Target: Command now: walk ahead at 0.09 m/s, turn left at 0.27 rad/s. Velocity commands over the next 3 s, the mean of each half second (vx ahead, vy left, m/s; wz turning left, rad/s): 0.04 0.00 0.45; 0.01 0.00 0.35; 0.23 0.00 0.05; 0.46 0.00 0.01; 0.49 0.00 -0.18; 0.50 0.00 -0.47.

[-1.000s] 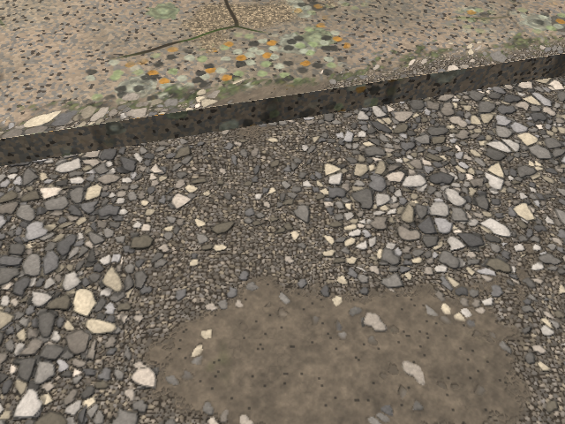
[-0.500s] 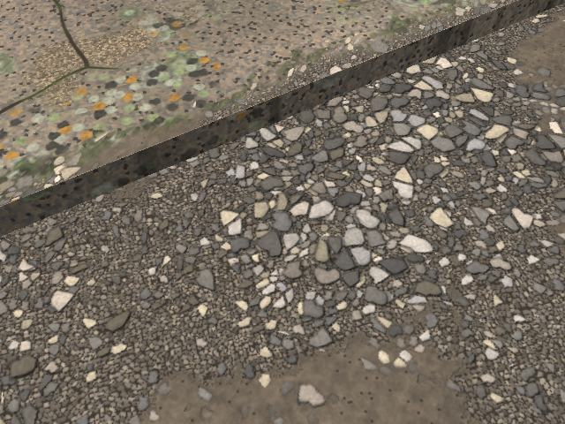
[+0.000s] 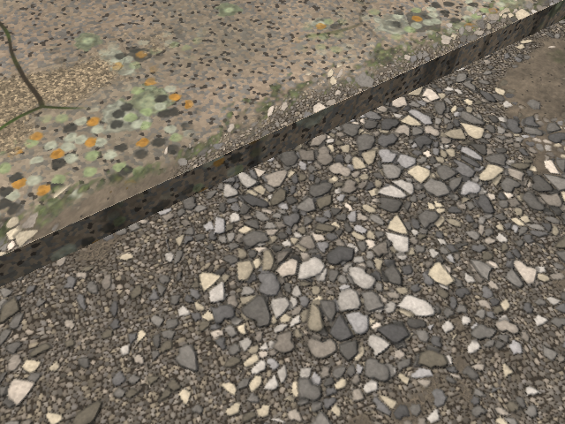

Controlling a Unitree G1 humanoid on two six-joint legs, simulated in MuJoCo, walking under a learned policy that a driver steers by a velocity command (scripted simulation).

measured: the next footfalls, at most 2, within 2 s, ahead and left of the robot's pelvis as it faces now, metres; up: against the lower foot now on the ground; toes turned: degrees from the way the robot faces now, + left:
right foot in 0.22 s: +0.11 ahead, -0.14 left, +0.00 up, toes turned +11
left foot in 0.64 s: +0.03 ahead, +0.11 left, +0.00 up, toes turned +25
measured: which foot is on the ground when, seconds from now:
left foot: down 0.00-0.22, up 0.24-0.62, down 0.64-1.00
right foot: up 0.00-0.20, down 0.22-0.64, up 0.66-1.00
